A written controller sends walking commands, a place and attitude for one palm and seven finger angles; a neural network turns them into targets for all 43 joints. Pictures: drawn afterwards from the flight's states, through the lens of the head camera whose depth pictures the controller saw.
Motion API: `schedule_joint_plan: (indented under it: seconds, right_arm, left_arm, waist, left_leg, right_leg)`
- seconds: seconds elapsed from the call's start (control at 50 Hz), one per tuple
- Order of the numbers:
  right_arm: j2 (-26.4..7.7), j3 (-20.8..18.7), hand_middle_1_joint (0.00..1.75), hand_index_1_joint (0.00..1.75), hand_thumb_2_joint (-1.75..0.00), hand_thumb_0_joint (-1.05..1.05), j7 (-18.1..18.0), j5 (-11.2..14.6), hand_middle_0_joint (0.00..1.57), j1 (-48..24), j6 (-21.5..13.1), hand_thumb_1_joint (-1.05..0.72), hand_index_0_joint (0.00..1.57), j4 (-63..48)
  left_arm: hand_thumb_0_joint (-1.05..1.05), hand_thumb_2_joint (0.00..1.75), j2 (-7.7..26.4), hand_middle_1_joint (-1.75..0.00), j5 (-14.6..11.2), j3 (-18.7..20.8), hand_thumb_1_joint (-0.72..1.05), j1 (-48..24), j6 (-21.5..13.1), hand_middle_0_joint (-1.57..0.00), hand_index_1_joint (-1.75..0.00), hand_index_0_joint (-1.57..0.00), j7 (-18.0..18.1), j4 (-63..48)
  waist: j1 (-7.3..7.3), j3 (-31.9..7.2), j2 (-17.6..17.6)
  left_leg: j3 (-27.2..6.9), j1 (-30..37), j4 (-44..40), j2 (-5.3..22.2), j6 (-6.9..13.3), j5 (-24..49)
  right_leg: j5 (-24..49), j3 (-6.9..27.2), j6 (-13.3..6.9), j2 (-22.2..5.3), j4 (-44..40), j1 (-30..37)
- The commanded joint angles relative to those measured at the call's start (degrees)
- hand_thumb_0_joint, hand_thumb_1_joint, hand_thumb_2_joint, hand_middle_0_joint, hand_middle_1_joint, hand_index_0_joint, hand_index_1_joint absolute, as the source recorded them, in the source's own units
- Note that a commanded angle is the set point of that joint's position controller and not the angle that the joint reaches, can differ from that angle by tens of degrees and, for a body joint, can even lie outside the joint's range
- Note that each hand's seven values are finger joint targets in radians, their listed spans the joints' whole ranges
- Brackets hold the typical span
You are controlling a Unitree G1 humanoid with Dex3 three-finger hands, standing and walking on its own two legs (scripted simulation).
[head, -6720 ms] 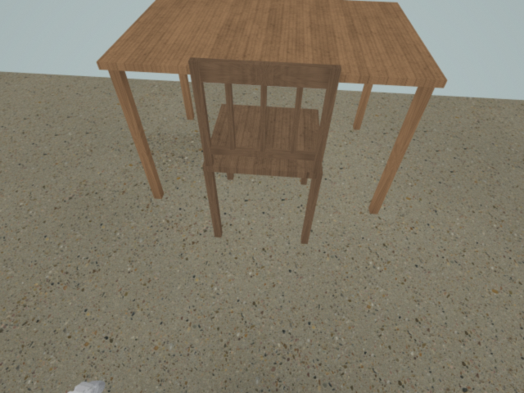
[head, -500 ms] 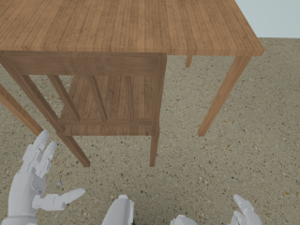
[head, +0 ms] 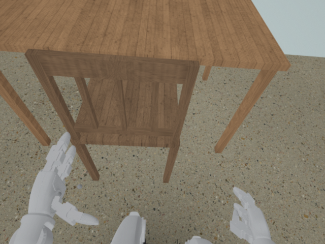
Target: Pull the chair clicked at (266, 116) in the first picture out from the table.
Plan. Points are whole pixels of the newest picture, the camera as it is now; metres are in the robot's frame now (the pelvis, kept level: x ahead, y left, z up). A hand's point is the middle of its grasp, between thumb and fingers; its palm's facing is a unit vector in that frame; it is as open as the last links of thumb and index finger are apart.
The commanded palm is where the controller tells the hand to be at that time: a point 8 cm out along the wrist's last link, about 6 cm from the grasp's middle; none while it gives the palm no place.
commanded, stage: raise the hand toward the chair's back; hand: left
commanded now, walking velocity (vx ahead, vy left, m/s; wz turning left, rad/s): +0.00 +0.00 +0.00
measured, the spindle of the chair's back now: (121, 106) +0.51 +0.17 -0.02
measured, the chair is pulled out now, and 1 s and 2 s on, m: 0.00 0.00 0.00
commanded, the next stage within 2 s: aim the fingers beside a spindle in 0.62 s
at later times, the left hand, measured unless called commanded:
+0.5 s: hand (84, 174) +0.25 +0.19 +0.05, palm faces +0.09 -0.99 -0.06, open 16.9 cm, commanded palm +0.22 +0.24 +0.06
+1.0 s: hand (97, 167) +0.28 +0.18 +0.04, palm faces +0.07 -1.00 -0.04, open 16.9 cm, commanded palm +0.26 +0.23 +0.04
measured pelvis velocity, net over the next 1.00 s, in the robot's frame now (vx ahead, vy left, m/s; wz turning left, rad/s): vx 0.03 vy -0.03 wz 0.00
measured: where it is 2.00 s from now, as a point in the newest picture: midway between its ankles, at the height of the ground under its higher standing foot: outside the picture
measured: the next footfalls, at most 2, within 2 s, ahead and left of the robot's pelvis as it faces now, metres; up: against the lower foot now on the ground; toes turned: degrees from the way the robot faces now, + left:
none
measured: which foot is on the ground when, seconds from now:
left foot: down 0.00-1.00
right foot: down 0.00-1.00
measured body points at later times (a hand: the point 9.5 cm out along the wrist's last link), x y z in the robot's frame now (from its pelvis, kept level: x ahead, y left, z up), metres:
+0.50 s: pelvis +0.00 -0.02 +0.00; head +0.06 +0.00 +0.45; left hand +0.24 +0.25 +0.06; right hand +0.17 -0.26 -0.07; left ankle +0.10 +0.08 -0.65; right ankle -0.01 -0.15 -0.65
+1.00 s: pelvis +0.03 -0.03 +0.00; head +0.09 -0.02 +0.45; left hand +0.27 +0.23 +0.04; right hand +0.20 -0.28 -0.08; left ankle +0.10 +0.08 -0.65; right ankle -0.01 -0.15 -0.65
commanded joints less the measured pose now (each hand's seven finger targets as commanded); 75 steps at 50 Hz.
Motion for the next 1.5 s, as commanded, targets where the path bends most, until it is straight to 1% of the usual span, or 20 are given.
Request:
schedule_joint_plan:
  seconds: [0.0, 0.08, 0.18, 0.26, 0.38, 0.48, 0.56, 0.66, 0.7, 0.9, 1.0, 1.04, 1.06, 1.1, 1.16, 1.2, 1.34, 1.36, 1.42, 1.48]
  right_arm:
    - [-9.25, -4.77, 0.3, 0.3, -0.9, 0.0, -0.82, 0.09, 0.2, -1.7, -3.15, -0.9, 0.2, -7.26]
    - [-10.14, -4.73, 0.3, 0.3, -0.9, 0.0, -0.61, 0.41, 0.2, -1.47, -2.67, -0.9, 0.2, -6.63]
    - [-10.72, -5.09, 0.3, 0.3, -0.9, 0.0, -1.09, 1.33, 0.2, -1.14, -2.7, -0.9, 0.2, -7.46]
    - [-10.1, -5.2, 0.3, 0.3, -0.9, 0.0, -1.28, 0.97, 0.2, -1.15, -3.23, -0.9, 0.2, -6.67]
    - [-9.71, -5.36, 0.3, 0.3, -0.9, 0.0, -0.58, 0.37, 0.2, -0.93, -3.9, -0.9, 0.2, -5.08]
    - [-10.1, -5.57, 0.3, 0.3, -0.9, 0.0, -0.68, 1.04, 0.2, -0.63, -3.61, -0.9, 0.2, -5.7]
    - [-9.71, -5.74, 0.3, 0.3, -0.9, 0.0, -1.2, 0.96, 0.2, -0.61, -3.44, -0.9, 0.2, -5.59]
    - [-9.07, -5.71, 0.3, 0.3, -0.9, 0.0, -1.19, 0.64, 0.2, -0.87, -3.37, -0.9, 0.2, -4.49]
    - [-9.11, -5.66, 0.3, 0.3, -0.9, 0.0, -1.06, 0.66, 0.2, -0.77, -3.32, -0.9, 0.2, -4.55]
    - [-9.32, -6.06, 0.3, 0.3, -0.9, 0.0, -1.28, 0.48, 0.2, -0.58, -2.49, -0.9, 0.2, -3.68]
    - [-9.22, -6.13, 0.3, 0.3, -0.9, 0.0, -0.98, 0.26, 0.2, -0.65, -2.68, -0.9, 0.2, -3.14]
    - [-9.69, -6.23, 0.3, 0.3, -0.9, 0.0, -0.99, 0.31, 0.2, -0.38, -2.36, -0.9, 0.2, -2.8]
    - [-9.8, -6.23, 0.3, 0.3, -0.9, 0.0, -0.96, 0.23, 0.2, -0.24, -2.16, -0.9, 0.2, -2.68]
    - [-9.85, -6.25, 0.3, 0.3, -0.9, 0.0, -0.72, 0.28, 0.2, -0.19, -1.96, -0.9, 0.2, -3.1]
    - [-10.09, -6.49, 0.3, 0.3, -0.9, 0.0, -0.8, 0.3, 0.2, -0.17, -1.38, -0.9, 0.2, -3.14]
    - [-9.75, -6.48, 0.3, 0.3, -0.9, 0.0, -0.43, 0.19, 0.2, -0.52, -1.33, -0.9, 0.2, -3.86]
    - [-10.02, -6.11, 0.3, 0.3, -0.9, 0.0, -0.07, -0.26, 0.2, -0.31, -0.6, -0.9, 0.2, -2.95]
    - [-10.2, -6.23, 0.3, 0.3, -0.9, 0.0, -0.18, -0.34, 0.2, 0.0, -0.38, -0.9, 0.2, -2.75]
    - [-10.19, -6.18, 0.3, 0.3, -0.9, 0.0, 0.12, -0.21, 0.2, -0.36, 0.04, -0.9, 0.2, -3.39]
    - [-10.41, -6.1, 0.3, 0.3, -0.9, 0.0, 0.05, -0.19, 0.2, -0.23, 0.62, -0.9, 0.2, -3.35]
  left_arm:
    - [0.0, 0.3, 8.16, -0.08, -0.77, 5.76, -0.5, -6.65, -7.49, -0.06, -0.08, -0.06, 2.54, -16.46]
    - [0.0, 0.3, 6.5, -0.08, -0.64, 4.43, -0.5, -6.05, -5.7, -0.06, -0.08, -0.06, 1.66, -8.82]
    - [0.0, 0.3, 6.86, -0.08, -2.15, 4.55, -0.5, -4.84, -2.87, -0.06, -0.08, -0.06, -1.04, -8.31]
    - [0.0, 0.3, 9.56, -0.08, -2.1, 7.07, -0.5, -5.78, -4.88, -0.06, -0.08, -0.06, 0.79, -12.01]
    - [0.0, 0.3, 7.54, -0.08, -1.61, 6.21, -0.5, -6.64, -8.75, -0.06, -0.08, -0.06, 2.57, -8.68]
    - [0.0, 0.3, 7.3, -0.08, -1.88, 4.71, -0.5, -5.22, -6.59, -0.06, -0.08, -0.06, -0.23, -6.83]
    - [0.0, 0.3, 9.1, -0.08, -2.32, 6.7, -0.5, -5.6, -5.72, -0.06, -0.08, -0.06, -0.33, -9.51]
    - [0.0, 0.3, 8.17, -0.08, -2.5, 7.42, -0.5, -7.41, -7.28, -0.06, -0.08, -0.06, 0.92, -7.8]
    - [0.0, 0.3, 6.68, -0.08, -2.27, 5.77, -0.5, -8.04, -7.74, -0.06, -0.08, -0.06, 0.4, -6.55]
    - [0.0, 0.3, 9.33, -0.08, -3.22, 8.83, -0.5, -10.87, -8.07, -0.06, -0.08, -0.06, -2.59, -4.42]
    - [0.0, 0.3, 7.62, -0.08, -2.79, 7.06, -0.5, -11.47, -9.41, -0.06, -0.08, -0.06, -1.97, -3.4]
    - [0.0, 0.3, 7.5, -0.08, -2.68, 6.81, -0.5, -13.08, -9.03, -0.06, -0.08, -0.06, -2.04, -1.37]
    - [0.0, 0.3, 7.69, -0.08, -2.65, 7.02, -0.5, -13.1, -8.57, -0.06, -0.08, -0.06, -2.1, 0.06]
    - [0.0, 0.3, 6.94, -0.08, -2.47, 6.19, -0.5, -13.03, -8.28, -0.06, -0.08, -0.06, -2.29, 0.22]
    - [0.0, 0.3, 8.4, -0.08, -2.44, 7.82, -0.5, -13.71, -7.95, -0.06, -0.08, -0.06, -1.84, 1.35]
    - [0.0, 0.3, 7.31, -0.08, -2.25, 6.81, -0.5, -12.89, -8.63, -0.06, -0.08, -0.06, -1.26, -1.36]
    - [0.0, 0.3, 5.93, -0.08, -0.52, 4.33, -0.5, -20.2, -10.48, -0.06, -0.08, -0.06, 1.85, 1.19]
    - [0.0, 0.3, 7.03, -0.08, -0.31, 5.61, -0.5, -20.15, -10.4, -0.06, -0.08, -0.06, 1.94, 2.54]
    - [0.0, 0.3, 4.85, -0.08, -0.02, 2.94, -0.5, -21.6, -10.12, -0.06, -0.08, -0.06, 1.52, 2.57]
    - [0.0, 0.3, 6.08, -0.08, 0.31, 3.63, -0.5, -23.84, -9.75, -0.06, -0.08, -0.06, 1.92, 3.09]
  waist:
    - [-0.6, -11.52, 8.49]
    - [-1.56, -8.15, 5.69]
    - [-0.68, -10.82, 3.91]
    - [-0.23, -10.71, 4.59]
    - [-1.3, -9.2, 4.45]
    - [-1.18, -10.44, 4.07]
    - [-0.65, -12.87, 3.22]
    - [-1.17, -10.19, 1.45]
    - [-1.71, -10.11, 1.51]
    - [-1.14, -15.04, 2.11]
    - [-1.22, -14.93, 4.03]
    - [-1.85, -14.11, 2.68]
    - [-1.69, -13.98, 1.57]
    - [-1.29, -15.4, 2.91]
    - [-1.05, -16.17, 0.52]
    - [-0.34, -17.82, 3.43]
    - [-2.39, -15.04, 2.3]
    - [-2.21, -14.72, 0.81]
    - [-2.0, -16.86, 2.94]
    - [-1.93, -18.14, 3.13]
  left_leg:
    - [-9.27, 25.97, -16.44, 1.25, -2.85, -9.12]
    - [-8.54, 22.12, -16.38, 0.85, -2.49, -11.5]
    - [-6.65, 22.52, -16.73, 0.19, -2.09, -9.24]
    - [-6.01, 22.77, -16.13, 0.25, -2.09, -6.56]
    - [-5.16, 20.79, -13.71, 0.11, -1.95, -5.11]
    - [-3.83, 21.11, -13.04, -0.08, -1.6, -2.75]
    - [-3.19, 22.68, -12.06, -0.11, -1.33, 3.16]
    - [-2.73, 20.63, -10.37, -0.18, -1.3, 4.25]
    - [-2.51, 20.44, -9.83, -0.29, -1.25, 4.05]
    - [-0.95, 19.97, -6.54, -0.51, -0.93, 11.1]
    - [-1.33, 20.75, -6.52, -0.26, -1.1, 11.3]
    - [-1.49, 19.8, -6.36, -0.13, -1.09, 9.96]
    - [-1.58, 18.62, -6.12, -0.18, -1.02, 9.56]
    - [-1.47, 19.35, -6.2, -0.32, -1.1, 10.07]
    - [-1.46, 18.81, -5.97, -0.13, -1.0, 10.75]
    - [-1.38, 20.45, -6.32, -0.11, -1.27, 11.55]
    - [-2.52, 18.08, -5.67, 0.19, -1.38, 5.43]
    - [-2.57, 17.08, -5.46, 0.32, -1.31, 5.18]
    - [-2.6, 18.31, -5.61, 0.16, -1.52, 4.85]
    - [-2.92, 18.75, -5.48, 0.28, -1.57, 4.84]
  right_leg:
    - [2.83, -1.31, -2.95, 2.09, -7.79, -9.93]
    - [1.94, -1.39, -2.67, 2.17, -8.88, -9.68]
    - [2.87, -1.01, -2.65, 2.11, -11.09, -5.21]
    - [3.51, -0.83, -2.84, 2.2, -11.04, -4.85]
    - [3.59, -0.42, -2.71, 1.95, -10.21, -7.37]
    - [4.89, 0.33, -2.6, 1.91, -11.64, -5.09]
    - [8.49, 0.45, -2.54, 2.03, -11.92, -2.82]
    - [9.06, 0.63, -2.33, 2.07, -11.6, -4.23]
    - [8.99, 0.9, -2.21, 1.89, -11.47, -5.02]
    - [18.04, 2.49, -1.87, 1.43, -9.9, -2.04]
    - [16.98, 1.92, -2.11, 1.51, -8.88, -4.27]
    - [15.61, 1.81, -2.02, 1.6, -8.82, -5.6]
    - [15.39, 1.95, -2.05, 1.72, -8.68, -5.27]
    - [15.84, 1.92, -2.12, 1.54, -8.25, -5.17]
    - [16.83, 1.98, -2.08, 1.69, -7.94, -4.57]
    - [16.54, 1.56, -2.25, 1.53, -7.26, -4.88]
    - [9.72, 1.25, -2.23, 1.76, -6.39, -10.66]
    - [9.61, 1.32, -2.33, 1.97, -6.26, -10.46]
    - [9.21, 1.18, -2.45, 1.69, -5.67, -10.9]
    - [9.1, 1.22, -2.55, 1.74, -5.25, -11.31]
